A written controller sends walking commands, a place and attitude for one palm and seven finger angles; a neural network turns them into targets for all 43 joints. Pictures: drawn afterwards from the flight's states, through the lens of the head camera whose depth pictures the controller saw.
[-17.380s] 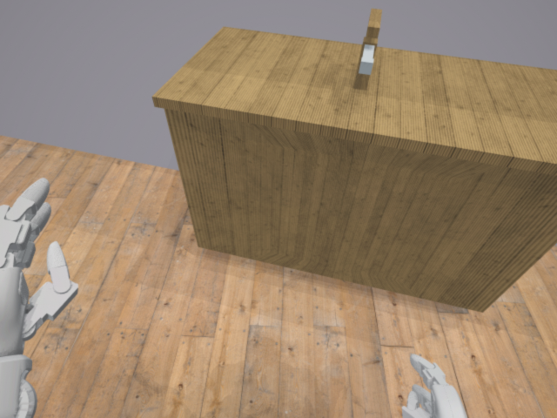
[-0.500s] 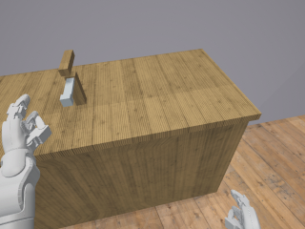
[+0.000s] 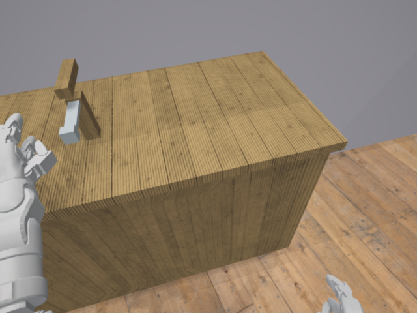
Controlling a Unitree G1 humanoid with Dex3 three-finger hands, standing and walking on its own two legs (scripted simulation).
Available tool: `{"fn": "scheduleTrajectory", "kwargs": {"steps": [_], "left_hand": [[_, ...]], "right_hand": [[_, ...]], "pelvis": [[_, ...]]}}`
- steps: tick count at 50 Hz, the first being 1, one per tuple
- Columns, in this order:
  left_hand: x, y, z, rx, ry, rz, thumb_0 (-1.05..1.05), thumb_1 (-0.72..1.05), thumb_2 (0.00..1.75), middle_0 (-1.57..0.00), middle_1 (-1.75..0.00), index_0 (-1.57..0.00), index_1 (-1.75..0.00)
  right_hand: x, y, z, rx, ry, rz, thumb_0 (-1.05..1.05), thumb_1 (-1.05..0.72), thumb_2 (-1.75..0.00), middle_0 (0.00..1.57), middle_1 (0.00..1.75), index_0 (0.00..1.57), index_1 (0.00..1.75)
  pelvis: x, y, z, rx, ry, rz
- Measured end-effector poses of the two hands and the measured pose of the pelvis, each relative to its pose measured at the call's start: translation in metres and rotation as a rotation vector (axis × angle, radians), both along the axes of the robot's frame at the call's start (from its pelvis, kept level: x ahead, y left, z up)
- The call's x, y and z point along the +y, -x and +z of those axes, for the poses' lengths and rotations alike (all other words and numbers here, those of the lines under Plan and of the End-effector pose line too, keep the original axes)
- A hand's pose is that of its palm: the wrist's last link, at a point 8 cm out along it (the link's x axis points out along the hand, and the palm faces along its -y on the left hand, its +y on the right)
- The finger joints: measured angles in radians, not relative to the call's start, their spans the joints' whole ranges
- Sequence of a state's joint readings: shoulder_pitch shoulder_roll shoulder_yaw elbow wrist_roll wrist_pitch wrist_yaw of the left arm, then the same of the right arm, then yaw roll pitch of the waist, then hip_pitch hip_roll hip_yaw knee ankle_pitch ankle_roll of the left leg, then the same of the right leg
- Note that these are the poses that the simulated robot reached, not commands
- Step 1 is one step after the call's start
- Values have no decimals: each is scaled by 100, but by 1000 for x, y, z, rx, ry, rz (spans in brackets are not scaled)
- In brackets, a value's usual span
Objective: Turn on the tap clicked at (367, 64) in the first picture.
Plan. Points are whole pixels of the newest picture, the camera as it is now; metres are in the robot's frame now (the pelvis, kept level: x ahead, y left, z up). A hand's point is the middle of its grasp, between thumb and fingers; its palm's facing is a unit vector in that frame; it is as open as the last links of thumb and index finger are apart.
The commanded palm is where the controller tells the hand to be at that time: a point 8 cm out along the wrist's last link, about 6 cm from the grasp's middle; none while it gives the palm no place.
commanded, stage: reach beside the lever's end, fingers flat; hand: left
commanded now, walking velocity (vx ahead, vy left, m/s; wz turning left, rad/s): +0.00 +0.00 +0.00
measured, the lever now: (69, 134) +0.40 +0.32 +0.14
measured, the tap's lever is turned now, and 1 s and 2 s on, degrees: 1 1 20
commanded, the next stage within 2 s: push the lever round in 0.72 s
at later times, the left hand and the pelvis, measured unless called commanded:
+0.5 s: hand (52, 145) +0.37 +0.34 +0.15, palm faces +0.55 -0.83 -0.08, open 7.8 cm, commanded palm +0.32 +0.38 +0.14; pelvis +0.00 +0.01 +0.00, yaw -1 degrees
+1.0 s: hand (57, 144) +0.38 +0.34 +0.14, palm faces +0.53 -0.84 -0.07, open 7.8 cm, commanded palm +0.33 +0.37 +0.14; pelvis +0.01 +0.02 +0.00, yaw -1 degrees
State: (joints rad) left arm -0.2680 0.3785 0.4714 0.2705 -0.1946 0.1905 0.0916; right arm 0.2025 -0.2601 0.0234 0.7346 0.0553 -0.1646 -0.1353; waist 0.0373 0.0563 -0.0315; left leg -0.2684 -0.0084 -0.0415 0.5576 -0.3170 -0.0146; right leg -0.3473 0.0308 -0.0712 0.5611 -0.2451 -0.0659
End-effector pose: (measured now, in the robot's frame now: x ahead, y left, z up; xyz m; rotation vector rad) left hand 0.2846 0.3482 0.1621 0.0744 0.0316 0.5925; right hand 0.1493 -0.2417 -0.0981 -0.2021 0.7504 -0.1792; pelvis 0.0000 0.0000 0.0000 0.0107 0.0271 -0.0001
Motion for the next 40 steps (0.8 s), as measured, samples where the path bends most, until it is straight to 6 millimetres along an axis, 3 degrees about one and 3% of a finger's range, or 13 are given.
{"fn": "scheduleTrajectory", "kwargs": {"steps": [18, 24, 31, 40], "left_hand": [[22, -34, -11, 0, 1, 1, 2, 90, 90, -15, -15, -15, -15], [26, -37, -12, -6, -5, -12, 2, 90, 90, -15, -15, -15, -15], [31, -31, -18, -3, 12, -3, 1, 89, 90, -15, -15, -15, -15], [30, -33, -16, -21, -3, -5, 2, 90, 90, -15, -15, -15, -15]], "right_hand": [[-3, 43, -10, 121, 22, -53, 1, -90, -90, 20, 30, 20, 30], [-2, 53, -10, 142, 19, -75, 1, -90, -90, 20, 30, 20, 30], [2, 52, -10, 144, 15, -76, 1, -90, -90, 20, 30, 20, 30], [9, 36, -8, 121, 24, -37, 1, -90, -90, 20, 30, 20, 30]], "pelvis": [[10, 1, -2, 47, 7, -8], [14, -1, -1, 55, 9, -19], [18, -2, -1, 54, 11, -19], [19, -1, -1, 54, 14, -6]]}}
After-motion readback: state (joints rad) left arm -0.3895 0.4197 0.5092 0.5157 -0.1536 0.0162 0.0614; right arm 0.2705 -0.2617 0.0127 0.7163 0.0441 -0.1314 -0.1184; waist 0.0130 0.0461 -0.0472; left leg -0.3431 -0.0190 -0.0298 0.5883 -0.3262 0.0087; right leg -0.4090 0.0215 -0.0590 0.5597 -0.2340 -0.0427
